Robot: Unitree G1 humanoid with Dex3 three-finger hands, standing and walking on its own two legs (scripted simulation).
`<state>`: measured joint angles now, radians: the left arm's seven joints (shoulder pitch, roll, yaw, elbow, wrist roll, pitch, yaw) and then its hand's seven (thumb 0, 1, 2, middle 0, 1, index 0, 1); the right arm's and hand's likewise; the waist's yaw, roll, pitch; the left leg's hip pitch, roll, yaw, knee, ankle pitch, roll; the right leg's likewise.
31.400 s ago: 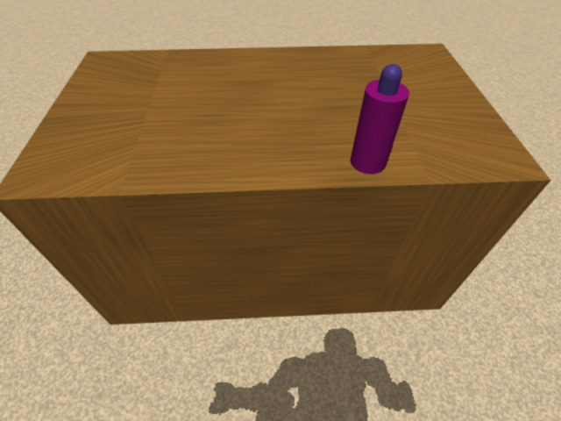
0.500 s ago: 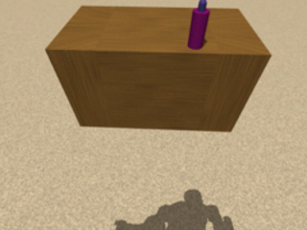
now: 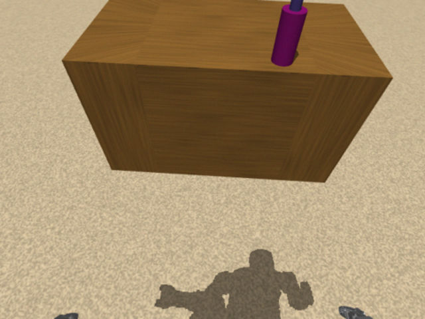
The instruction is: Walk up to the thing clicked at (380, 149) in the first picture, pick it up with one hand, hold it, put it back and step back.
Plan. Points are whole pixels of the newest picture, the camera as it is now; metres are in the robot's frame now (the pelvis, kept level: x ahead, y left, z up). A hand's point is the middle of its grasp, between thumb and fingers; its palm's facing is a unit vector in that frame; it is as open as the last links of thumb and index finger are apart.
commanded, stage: step back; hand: right
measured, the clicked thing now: (289, 29) +1.02 -0.25 +0.05
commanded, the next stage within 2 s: stand in 0.08 s
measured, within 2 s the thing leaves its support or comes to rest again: neither
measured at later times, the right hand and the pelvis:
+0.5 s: hand out of the picture +0.08 -0.27 -0.14, palm faces +0.00 +0.94 -0.33, open 7.4 cm; pelvis -0.01 -0.01 +0.01, yaw +0 degrees
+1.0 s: hand out of the picture +0.04 -0.27 -0.15, palm faces -0.02 +0.95 -0.32, open 7.4 cm; pelvis -0.02 -0.02 +0.01, yaw +0 degrees
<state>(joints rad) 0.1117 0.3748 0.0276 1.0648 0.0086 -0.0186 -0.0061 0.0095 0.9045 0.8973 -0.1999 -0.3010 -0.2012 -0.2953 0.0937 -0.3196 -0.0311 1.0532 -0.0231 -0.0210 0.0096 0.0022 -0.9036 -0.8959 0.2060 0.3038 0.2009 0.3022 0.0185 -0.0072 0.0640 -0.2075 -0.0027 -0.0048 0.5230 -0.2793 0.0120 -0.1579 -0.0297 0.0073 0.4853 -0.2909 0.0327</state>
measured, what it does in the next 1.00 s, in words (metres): stands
